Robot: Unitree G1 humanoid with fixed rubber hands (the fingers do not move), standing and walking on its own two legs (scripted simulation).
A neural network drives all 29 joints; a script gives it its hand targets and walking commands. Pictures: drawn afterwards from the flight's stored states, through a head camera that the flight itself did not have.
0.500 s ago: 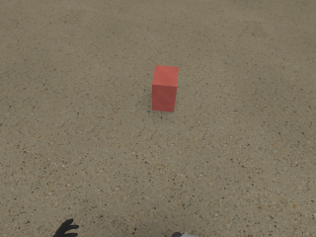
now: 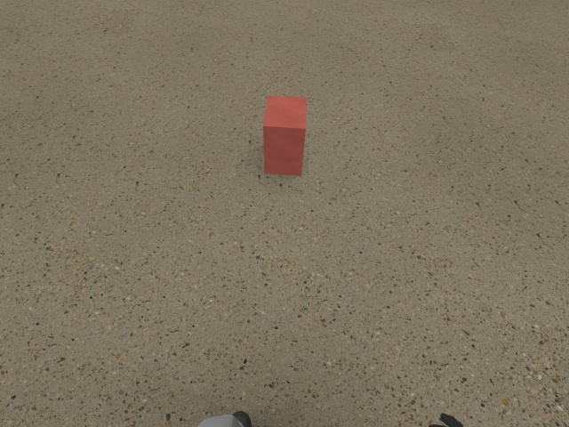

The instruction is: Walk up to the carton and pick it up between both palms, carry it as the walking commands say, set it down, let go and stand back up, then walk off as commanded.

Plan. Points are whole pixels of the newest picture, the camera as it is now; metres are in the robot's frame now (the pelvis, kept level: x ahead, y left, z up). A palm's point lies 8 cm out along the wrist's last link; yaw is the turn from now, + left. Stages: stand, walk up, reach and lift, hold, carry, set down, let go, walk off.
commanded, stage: walk off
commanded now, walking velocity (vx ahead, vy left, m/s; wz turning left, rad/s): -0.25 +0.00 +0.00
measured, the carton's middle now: (285, 136) +1.37 +0.01 -0.63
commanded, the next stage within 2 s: stand in 0.72 s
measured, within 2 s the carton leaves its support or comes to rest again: neither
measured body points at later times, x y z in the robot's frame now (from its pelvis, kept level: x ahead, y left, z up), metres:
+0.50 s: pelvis -0.16 +0.00 +0.00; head -0.13 +0.01 +0.45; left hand -0.08 +0.27 -0.14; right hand -0.09 -0.28 -0.14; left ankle -0.22 +0.11 -0.74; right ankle -0.06 -0.12 -0.74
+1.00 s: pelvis -0.30 -0.01 +0.00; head -0.28 -0.03 +0.45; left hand -0.26 +0.26 -0.13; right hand -0.24 -0.28 -0.15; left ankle -0.22 +0.11 -0.73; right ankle -0.36 -0.12 -0.74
